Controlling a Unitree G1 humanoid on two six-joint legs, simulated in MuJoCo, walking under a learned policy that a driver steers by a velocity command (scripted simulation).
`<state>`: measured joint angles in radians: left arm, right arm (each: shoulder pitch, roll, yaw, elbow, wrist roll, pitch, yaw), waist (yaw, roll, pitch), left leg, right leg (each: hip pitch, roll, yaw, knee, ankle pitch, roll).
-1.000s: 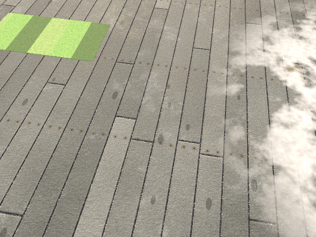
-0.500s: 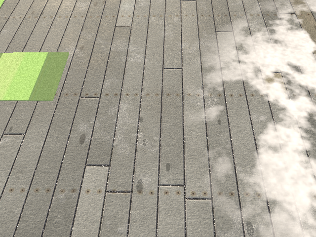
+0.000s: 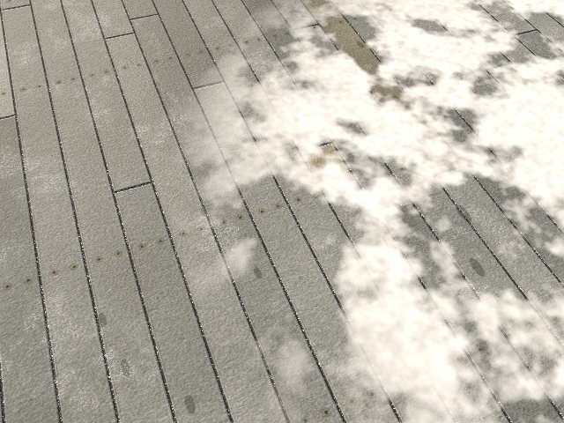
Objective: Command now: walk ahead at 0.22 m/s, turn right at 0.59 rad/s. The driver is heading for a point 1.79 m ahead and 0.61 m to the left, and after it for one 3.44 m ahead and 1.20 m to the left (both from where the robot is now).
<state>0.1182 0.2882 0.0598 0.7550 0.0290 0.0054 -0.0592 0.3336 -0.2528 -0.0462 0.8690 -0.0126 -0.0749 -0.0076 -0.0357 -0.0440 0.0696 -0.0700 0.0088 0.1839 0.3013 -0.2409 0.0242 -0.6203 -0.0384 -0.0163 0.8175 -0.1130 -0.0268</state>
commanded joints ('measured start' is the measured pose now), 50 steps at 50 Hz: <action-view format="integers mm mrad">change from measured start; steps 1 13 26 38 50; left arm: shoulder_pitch -4 15 26 47 12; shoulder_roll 14 32 86 59 74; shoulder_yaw -8 -29 16 26 8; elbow -65 -4 27 14 -56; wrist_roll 3 -11 0 -4 -27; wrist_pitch -5 -24 11 33 21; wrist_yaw -11 99 100 77 94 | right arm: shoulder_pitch -53 61 -18 -67 -67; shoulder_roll -145 -82 -50 -153 -214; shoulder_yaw -32 -8 -25 -56 -80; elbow -68 8 -67 -134 -163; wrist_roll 6 -10 -3 12 -6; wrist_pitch -7 108 140 101 116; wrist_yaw -6 -6 22 2 9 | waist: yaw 30 -1 22 39 -1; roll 171 -67 -75 126 172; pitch -64 -133 -132 -98 -119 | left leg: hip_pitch -44 -234 -209 -12 -42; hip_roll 219 30 16 168 150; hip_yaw -10 -198 -111 -467 -652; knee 7 702 446 16 84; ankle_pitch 696 -234 -200 398 445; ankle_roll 88 -32 11 197 209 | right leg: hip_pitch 172 393 357 12 185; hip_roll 27 -213 -275 39 82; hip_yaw -60 111 44 44 69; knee -139 -518 -534 256 -73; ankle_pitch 63 502 -101 -227 -308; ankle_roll -14 -180 -185 65 50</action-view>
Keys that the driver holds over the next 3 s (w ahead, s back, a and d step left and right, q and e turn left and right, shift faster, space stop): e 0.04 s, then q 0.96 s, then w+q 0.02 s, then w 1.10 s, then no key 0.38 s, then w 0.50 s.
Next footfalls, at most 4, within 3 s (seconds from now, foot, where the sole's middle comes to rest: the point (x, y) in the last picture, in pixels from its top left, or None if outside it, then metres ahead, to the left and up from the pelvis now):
0.12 right None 0.20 -0.10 -0.78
0.58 left None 0.09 0.09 -0.78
1.10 right None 0.16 -0.09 -0.78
1.54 left None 0.24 0.21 -0.78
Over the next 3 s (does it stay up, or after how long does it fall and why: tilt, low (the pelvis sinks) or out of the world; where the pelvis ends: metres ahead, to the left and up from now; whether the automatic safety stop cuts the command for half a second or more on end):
stays up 0.73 0.33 -0.01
